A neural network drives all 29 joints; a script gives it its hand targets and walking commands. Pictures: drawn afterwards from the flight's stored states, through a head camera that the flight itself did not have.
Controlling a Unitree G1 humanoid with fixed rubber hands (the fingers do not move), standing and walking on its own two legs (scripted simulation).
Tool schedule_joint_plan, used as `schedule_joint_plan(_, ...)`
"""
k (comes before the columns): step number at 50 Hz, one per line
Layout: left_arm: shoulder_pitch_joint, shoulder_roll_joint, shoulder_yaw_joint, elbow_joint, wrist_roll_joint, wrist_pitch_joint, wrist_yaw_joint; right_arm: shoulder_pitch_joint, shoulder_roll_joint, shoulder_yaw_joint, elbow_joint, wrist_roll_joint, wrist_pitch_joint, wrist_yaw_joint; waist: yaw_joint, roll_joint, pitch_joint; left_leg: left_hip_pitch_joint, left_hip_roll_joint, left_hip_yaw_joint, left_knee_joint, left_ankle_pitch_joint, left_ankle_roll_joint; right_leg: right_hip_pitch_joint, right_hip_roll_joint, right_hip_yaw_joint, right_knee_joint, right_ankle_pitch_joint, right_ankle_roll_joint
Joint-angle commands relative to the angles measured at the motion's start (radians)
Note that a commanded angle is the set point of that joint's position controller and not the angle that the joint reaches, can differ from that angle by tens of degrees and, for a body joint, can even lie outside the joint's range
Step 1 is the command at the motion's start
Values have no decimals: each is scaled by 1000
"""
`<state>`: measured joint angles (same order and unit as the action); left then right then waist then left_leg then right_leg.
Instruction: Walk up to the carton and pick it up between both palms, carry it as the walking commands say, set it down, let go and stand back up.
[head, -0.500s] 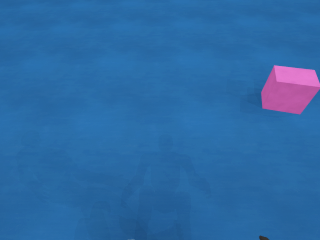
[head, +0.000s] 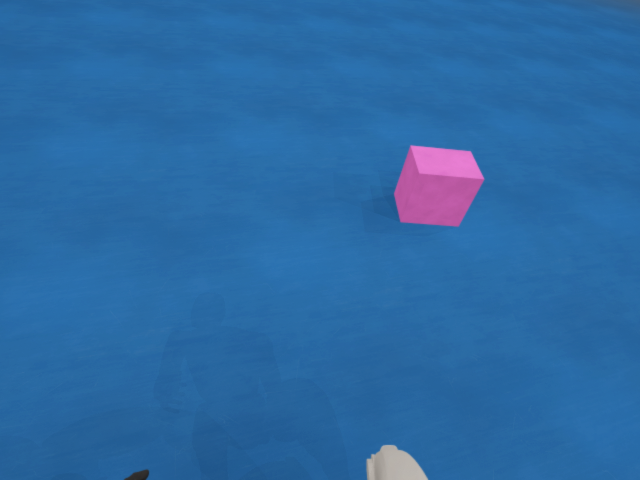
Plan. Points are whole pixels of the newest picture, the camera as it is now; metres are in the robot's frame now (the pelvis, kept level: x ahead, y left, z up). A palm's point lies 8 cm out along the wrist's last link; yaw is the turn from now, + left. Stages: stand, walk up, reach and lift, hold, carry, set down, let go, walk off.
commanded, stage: walk up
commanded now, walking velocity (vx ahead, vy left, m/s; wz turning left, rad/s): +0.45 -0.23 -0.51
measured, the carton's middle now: (435, 187) +1.48 -0.64 -0.63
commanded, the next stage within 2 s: none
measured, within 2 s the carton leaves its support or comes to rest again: neither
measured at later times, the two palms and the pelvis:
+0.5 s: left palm (246, 387) +0.30 +0.11 -0.12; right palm (551, 405) +0.29 -0.39 -0.13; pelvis +0.24 -0.13 +0.00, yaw -14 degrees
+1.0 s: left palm (296, 237) +0.63 +0.04 -0.14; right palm (539, 346) +0.38 -0.40 -0.11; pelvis +0.50 -0.18 +0.00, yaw -20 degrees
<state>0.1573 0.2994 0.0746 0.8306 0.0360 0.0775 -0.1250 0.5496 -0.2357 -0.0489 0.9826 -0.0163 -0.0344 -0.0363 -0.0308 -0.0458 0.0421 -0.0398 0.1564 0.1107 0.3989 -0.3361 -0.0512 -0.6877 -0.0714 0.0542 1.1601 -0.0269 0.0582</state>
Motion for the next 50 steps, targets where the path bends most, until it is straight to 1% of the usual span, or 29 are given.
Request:
schedule_joint_plan(1,-242,-18,-21,-118,-25,-33,-2,71,-152,-39,-60,-13,-33,-2,-70,269,150,6,183,-85,-230,59,68,-111,-22,-87,-228,-24,-3)
schedule_joint_plan(5,-296,-6,-18,-122,-13,-54,6,96,-165,-40,-34,-20,-36,-3,-84,284,121,94,227,5,-189,313,98,-19,-15,-155,-425,-211,-35)
schedule_joint_plan(7,-248,-14,-16,-107,-2,-64,14,83,-180,-42,-25,-23,-33,0,-56,279,74,81,221,77,-101,476,98,107,23,-198,-514,-331,-56)
schedule_joint_plan(9,-41,12,-5,-27,1,-88,47,42,-170,-40,-35,-14,-33,15,38,254,-63,8,178,146,166,735,80,426,110,-265,-639,-301,-80)
schedule_joint_plan(10,172,95,20,40,10,-106,65,22,-125,-38,-40,-9,-32,18,131,132,-233,-158,113,159,462,584,43,750,86,-184,-642,-273,-117)
schedule_joint_plan(11,316,205,56,77,10,-126,81,1,-53,-8,-87,-13,-42,26,176,-168,-311,-493,-16,93,739,-151,30,992,-182,233,-733,-425,-180)
schedule_joint_plan(12,409,269,64,81,12,-128,101,-44,-5,2,-131,-6,-52,36,206,-281,-325,-737,-72,-13,940,-247,25,1065,-379,570,-870,-423,-247)
schedule_joint_plan(13,409,245,47,90,1,-124,114,-165,-47,-1,-157,-9,-58,42,204,-124,-269,-766,-5,-96,985,-148,48,1004,-355,521,-863,-287,-268)
schedule_joint_plan(14,328,184,35,84,-1,-130,116,-204,-73,-13,-153,-17,-61,45,163,-32,-205,-740,23,-115,949,-74,58,877,-302,420,-848,-181,-243)
schedule_joint_plan(15,225,131,20,69,-6,-138,115,-186,-63,-15,-126,-17,-55,48,107,-3,-123,-690,46,-112,895,-8,45,741,-241,330,-848,-83,-230)
schedule_joint_plan(17,142,52,1,57,-18,-153,115,-133,-35,-19,-84,-26,-28,53,42,-20,-85,-603,46,-109,830,34,23,623,-183,206,-878,20,-192)
schedule_joint_plan(20,140,30,-14,44,-24,-163,117,-175,-31,-23,-83,-27,2,67,4,-75,-1,-580,33,-90,709,118,-8,522,-154,131,-960,-6,-197)
schedule_joint_plan(23,187,29,-19,61,-27,-167,119,-314,-46,-22,-113,-16,13,77,18,-102,78,-564,6,-49,575,232,-26,470,-122,77,-997,20,-181)
schedule_joint_plan(24,211,23,-20,65,-28,-169,119,-362,-38,-18,-127,-15,13,78,28,-66,85,-561,-1,-40,525,267,-27,481,-120,65,-994,57,-173)
schedule_joint_plan(27,258,36,-15,86,-23,-170,126,-508,-20,-7,-153,-2,5,83,64,-69,86,-526,-36,-11,343,308,-24,536,-117,48,-973,151,-168)
schedule_joint_plan(30,306,41,-6,130,-24,-158,122,-585,-21,-5,-183,12,-5,77,82,-147,76,-447,-69,27,199,284,-11,575,-80,8,-978,124,-170)
schedule_joint_plan(31,323,41,-5,144,-21,-157,121,-573,-34,-12,-179,11,-7,71,85,-150,61,-398,-76,38,184,280,-8,593,-91,17,-953,183,-168)
schedule_joint_plan(32,338,34,-9,154,-20,-155,125,-547,-47,-19,-164,11,-9,65,78,-120,16,-324,-79,44,176,252,-2,614,-99,26,-882,296,-167)
schedule_joint_plan(33,359,25,-11,162,-21,-156,127,-474,-74,-34,-141,4,-18,56,46,-26,-46,-196,-100,39,141,218,21,597,-75,9,-720,390,-155)
schedule_joint_plan(34,349,27,-4,156,-22,-157,129,-287,-121,-54,-86,0,-28,47,-40,70,-149,38,-84,10,74,212,48,495,-33,-21,-506,284,-136)
schedule_joint_plan(35,348,10,-2,122,-18,-162,130,-103,-225,-85,-34,-11,-36,34,-108,256,-272,314,143,-259,39,221,108,254,53,-48,-222,-91,-109)
schedule_joint_plan(36,365,-24,-7,93,-16,-165,136,0,-314,-94,-7,-22,-39,28,-103,359,-341,427,386,-613,-23,286,157,59,115,-17,15,-514,-87)
schedule_joint_plan(37,391,8,-1,118,-25,-150,142,-47,-271,-71,-2,-18,-27,18,-76,148,-347,360,436,-652,-39,247,216,47,37,48,165,-455,-85)
schedule_joint_plan(38,356,38,9,131,-25,-145,131,-110,-231,-64,-2,0,-23,6,-47,75,-266,214,410,-610,-55,310,180,46,25,74,196,-390,-76)
schedule_joint_plan(39,300,20,10,119,-18,-135,118,-174,-196,-49,-8,-1,-29,2,-25,82,-144,62,348,-520,-80,337,153,56,9,74,200,-320,-69)
schedule_joint_plan(41,303,-49,10,124,-6,-104,100,-260,-97,-22,-13,-6,-40,7,35,146,-17,-146,225,-275,-153,211,99,109,-42,47,139,-213,-47)
schedule_joint_plan(43,322,-81,7,131,0,-73,85,-292,-59,-8,-25,-8,-46,20,75,204,51,-253,160,-150,-214,98,76,126,-36,-9,106,-124,-26)
schedule_joint_plan(46,226,-63,8,95,0,-66,65,-261,-72,-14,-14,-7,-56,21,70,213,68,-268,149,-81,-238,99,85,100,-53,-50,-16,-42,-14)
schedule_joint_plan(50,59,-73,-4,48,-12,-71,47,-182,-115,-24,8,-4,-56,20,18,230,89,-206,154,-45,-276,29,91,112,-58,-92,-338,-9,-13)
